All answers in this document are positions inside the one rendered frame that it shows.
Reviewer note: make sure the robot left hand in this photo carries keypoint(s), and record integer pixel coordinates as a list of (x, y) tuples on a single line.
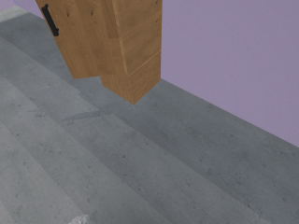
[(80, 219)]

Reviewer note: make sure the handle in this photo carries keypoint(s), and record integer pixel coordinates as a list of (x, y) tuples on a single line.
[(48, 17)]

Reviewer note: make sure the cupboard door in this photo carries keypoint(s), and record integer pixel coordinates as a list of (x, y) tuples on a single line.
[(88, 36)]

